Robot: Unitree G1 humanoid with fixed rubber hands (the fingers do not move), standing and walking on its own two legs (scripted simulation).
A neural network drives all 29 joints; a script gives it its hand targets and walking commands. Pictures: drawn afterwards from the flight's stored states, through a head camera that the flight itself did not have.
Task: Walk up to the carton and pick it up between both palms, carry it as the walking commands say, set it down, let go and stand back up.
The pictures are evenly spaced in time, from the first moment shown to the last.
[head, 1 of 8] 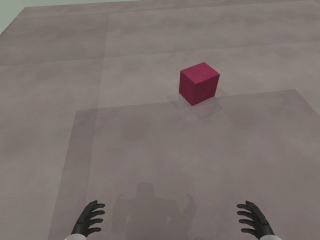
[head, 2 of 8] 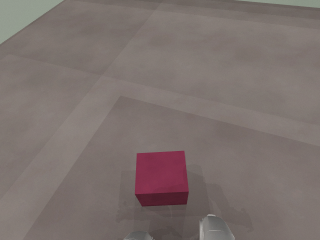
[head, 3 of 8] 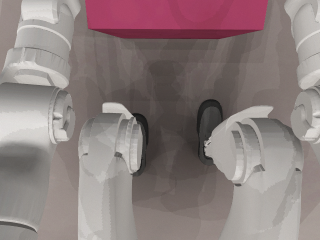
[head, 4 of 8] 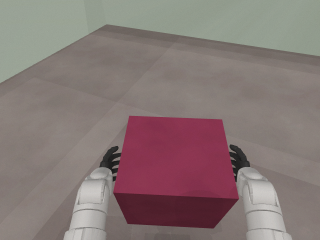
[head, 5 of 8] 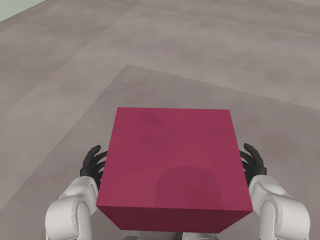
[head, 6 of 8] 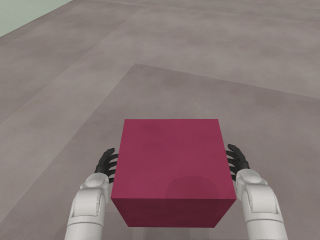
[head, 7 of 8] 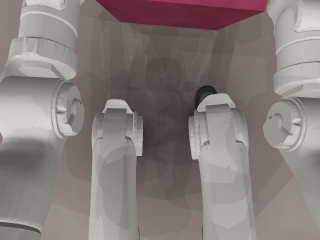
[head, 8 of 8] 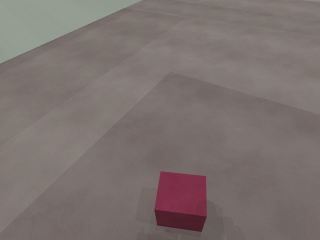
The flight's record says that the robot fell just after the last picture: no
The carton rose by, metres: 0.68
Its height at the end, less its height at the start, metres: +0.00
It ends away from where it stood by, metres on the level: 2.49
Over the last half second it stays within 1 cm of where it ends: yes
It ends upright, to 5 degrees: yes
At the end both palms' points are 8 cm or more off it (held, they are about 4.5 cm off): yes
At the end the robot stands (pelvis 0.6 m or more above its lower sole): yes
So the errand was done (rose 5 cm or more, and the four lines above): yes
